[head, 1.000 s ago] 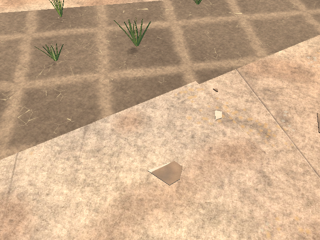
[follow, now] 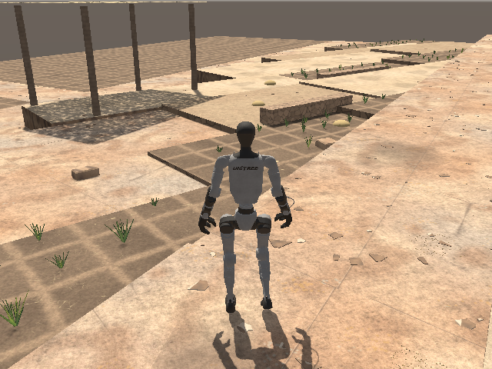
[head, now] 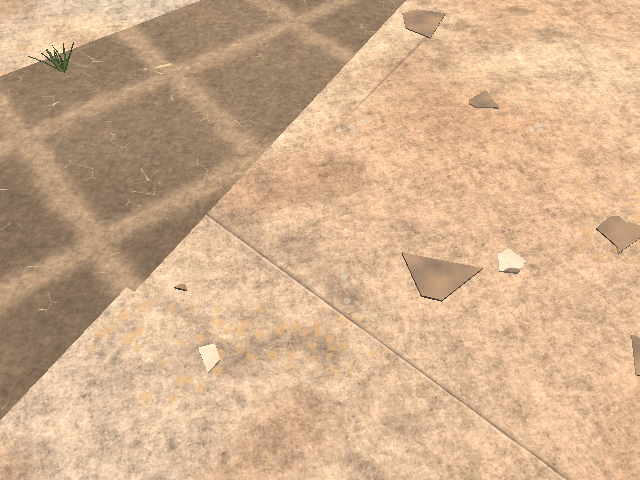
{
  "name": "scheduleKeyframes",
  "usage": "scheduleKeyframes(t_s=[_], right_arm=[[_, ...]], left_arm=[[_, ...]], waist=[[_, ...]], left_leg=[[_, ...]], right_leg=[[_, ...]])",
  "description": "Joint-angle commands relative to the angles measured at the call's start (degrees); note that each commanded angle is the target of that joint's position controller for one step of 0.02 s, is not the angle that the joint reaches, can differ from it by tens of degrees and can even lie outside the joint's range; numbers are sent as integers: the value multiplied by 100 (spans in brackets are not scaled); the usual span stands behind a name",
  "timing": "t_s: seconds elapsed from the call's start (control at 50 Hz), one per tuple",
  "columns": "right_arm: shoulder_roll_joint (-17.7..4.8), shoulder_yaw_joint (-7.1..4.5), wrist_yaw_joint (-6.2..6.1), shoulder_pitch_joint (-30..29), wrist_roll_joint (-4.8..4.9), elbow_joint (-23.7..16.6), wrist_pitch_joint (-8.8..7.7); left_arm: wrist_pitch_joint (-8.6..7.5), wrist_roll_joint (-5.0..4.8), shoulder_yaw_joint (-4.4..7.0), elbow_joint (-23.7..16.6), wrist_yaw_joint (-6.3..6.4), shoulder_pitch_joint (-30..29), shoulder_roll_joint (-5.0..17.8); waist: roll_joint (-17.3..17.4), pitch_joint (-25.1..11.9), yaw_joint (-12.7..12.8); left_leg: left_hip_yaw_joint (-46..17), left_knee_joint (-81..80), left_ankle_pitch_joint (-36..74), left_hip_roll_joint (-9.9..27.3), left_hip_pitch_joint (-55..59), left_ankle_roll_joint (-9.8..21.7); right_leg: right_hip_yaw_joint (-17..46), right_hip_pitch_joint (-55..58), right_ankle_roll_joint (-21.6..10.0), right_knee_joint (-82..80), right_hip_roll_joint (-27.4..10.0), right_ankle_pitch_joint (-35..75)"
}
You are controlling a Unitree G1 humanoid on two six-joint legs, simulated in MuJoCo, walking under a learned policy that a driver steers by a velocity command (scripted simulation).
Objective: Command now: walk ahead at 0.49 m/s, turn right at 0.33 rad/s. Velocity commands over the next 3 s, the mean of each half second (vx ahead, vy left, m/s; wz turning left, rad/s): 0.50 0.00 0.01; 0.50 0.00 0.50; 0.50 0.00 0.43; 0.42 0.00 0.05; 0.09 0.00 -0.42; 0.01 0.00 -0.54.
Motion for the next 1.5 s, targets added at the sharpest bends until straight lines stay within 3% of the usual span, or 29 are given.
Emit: scheduleKeyframes(t_s=[0.02,0.1,0.24,0.28,0.32,0.34,0.36,0.38,0.4,0.48,0.76,0.82,0.86,0.88,0.9,0.92,0.94,0.96,0.98,1.02,1.04,1.12,1.26,1.38,1.42,1.44,1.46,1.48,1.5], right_arm=[[-475,-100,57,164,23,-74,-96],[-806,-178,27,352,85,79,-72],[-1017,-159,18,1059,236,377,140],[-1109,-169,-1,1061,240,414,225],[-993,-103,-22,983,192,371,267],[-597,54,-22,937,42,158,233],[6,205,-24,1604,150,103,121],[-637,38,-35,1437,295,204,75],[-837,-49,-38,1045,366,84,72],[-476,-104,-52,838,256,58,336],[-171,-33,280,-1205,179,-926,398],[-328,-116,336,-1132,206,-1099,403],[-686,-323,305,-138,251,-926,419],[-1110,-546,216,856,237,-663,436],[-1784,-718,105,1238,233,-585,467],[-1790,-636,139,1185,211,-784,385],[-1287,-485,184,1154,168,-756,339],[-1044,-420,190,867,182,-781,295],[-845,-365,187,450,199,-865,291],[-622,-290,147,45,115,-1040,281],[-189,-48,149,627,-347,-563,-8],[-650,-121,324,712,-365,-616,-221],[-736,-128,556,1487,-428,-283,-31],[-844,-154,377,1538,-398,202,65],[-842,-106,448,1339,-546,247,35],[-153,66,440,2004,-573,207,-41],[156,162,514,2580,-529,281,-85],[-360,27,523,1577,-360,-4,-66],[-435,-11,375,1044,-239,-140,-36]], left_arm=[[-1,22,7,-358,-17,284,50],[-73,145,-76,-686,-62,-490,61],[-170,27,-91,-1161,-223,-1770,221],[-231,27,-20,-1195,-257,-1607,381],[-266,80,228,-827,-196,-309,813],[-244,180,385,-684,-112,812,1343],[-184,252,423,-639,-126,1017,1654],[-212,214,292,-634,-152,998,1083],[-239,157,196,-656,-161,631,801],[-352,216,95,-591,-210,-361,289],[-191,89,334,147,55,307,847],[-82,50,385,158,75,185,1050],[15,29,410,105,107,-3,1192],[21,41,374,41,140,-34,1140],[-54,258,184,-210,109,381,509],[-321,170,63,-421,16,331,334],[-480,-72,185,-591,-53,-450,802],[-536,-115,168,-650,-61,-595,784],[-525,24,182,-539,-12,-539,739],[-366,169,253,-458,14,-331,770],[-335,1060,-177,-424,-107,19,-104],[-188,610,-196,-620,-184,-786,376],[-48,594,-561,-960,-221,-1809,160],[-78,487,-498,-882,-75,-1919,580],[-247,337,-243,-302,-52,-264,999],[-300,439,-170,60,-159,933,1219],[-250,549,-199,209,-309,1820,1178],[-234,650,-199,380,-367,1994,991],[-261,521,-174,267,-361,1148,908]], waist=[[568,-114,127],[416,-13,21],[599,239,-371],[662,172,-161],[538,-581,505],[-231,-1553,925],[-1684,-2176,594],[-1016,-1894,721],[-754,-1225,617],[-454,-398,42],[17,510,476],[-201,234,243],[-328,-403,-383],[-111,-953,-855],[1219,-1430,-577],[1422,-2312,-364],[836,-1816,-643],[642,-1184,-451],[232,-788,-176],[296,-623,172],[854,-637,258],[481,-109,-38],[413,225,-450],[494,338,-354],[158,-520,353],[-865,-1872,406],[-1646,-2510,570],[-802,-1321,985],[-255,-334,661]], left_leg=[[-1564,-1527,181,1558,551,1150],[-1037,-1684,819,1545,706,1201],[-822,-1307,528,1607,1112,847],[-1001,-951,704,1717,1296,742],[-668,573,1716,1259,909,452],[-297,2549,347,809,-228,174],[-359,4335,-2447,25,-2166,-73],[-1033,5116,-2400,268,-2655,-34],[-1015,5194,-1855,501,-2893,26],[-916,4517,-603,1007,-2037,-49],[-211,1558,812,810,-2610,164],[239,1416,32,439,-1981,442],[530,1231,-252,-73,-548,753],[236,928,51,-158,1101,1007],[-2245,827,-182,1297,3212,1758],[-5102,-321,-1249,2122,4063,2485],[-4484,-682,-895,2032,3758,2049],[-3604,-630,-362,1817,2967,1836],[-2931,-594,249,1550,2096,1631],[-2289,-786,1001,1221,988,1501],[-1916,-919,-230,932,795,1267],[-1829,-962,-186,797,230,1393],[-2125,-480,9,877,281,1419],[-2622,109,806,1240,1685,883],[-1928,1547,2093,520,917,366],[-1563,3001,533,-271,-365,51],[-1245,5129,-2948,-1093,-1874,-237],[-1299,6302,-2871,-826,-3277,-143],[-1234,6350,-2133,-304,-3598,26]], right_leg=[[163,-781,-5,-345,-567,293],[-61,-1070,93,-1751,-728,1337],[-438,-529,48,-3549,-379,1759],[-484,-93,-61,-3936,-233,1494],[-535,1841,-291,-4170,-113,1529],[747,3541,-691,-4103,-1362,1623],[3126,4864,-1396,-4866,-2491,526],[3312,4499,-1293,-5126,-2380,161],[2369,3890,-1071,-5154,-2219,487],[463,2142,-784,-5882,-1494,1673],[-1528,3097,-593,-5993,-1646,2665],[-1770,3393,-442,-5202,-1675,4675],[-1949,3220,-271,-3679,-1520,6150],[-2007,2350,-40,-2254,-1272,5505],[-1884,-78,327,-83,-597,1253],[-432,-1386,376,1042,323,-1508],[67,-1926,224,1093,-9,-1062],[14,-1925,106,647,-240,-541],[5,-1580,129,188,-479,-225],[28,-722,251,-523,-700,180],[295,-455,190,-817,-722,769],[10,-933,486,-1751,-499,1947],[-211,-347,518,-3794,-368,3058],[-172,-132,62,-4556,-353,2584],[-449,2495,-377,-3935,-317,2935],[507,5002,-1264,-3294,-1002,3725],[2455,6540,-2227,-3897,-1987,3734],[3160,5898,-1877,-4716,-2121,2356],[2652,4620,-1475,-5121,-2058,1274]])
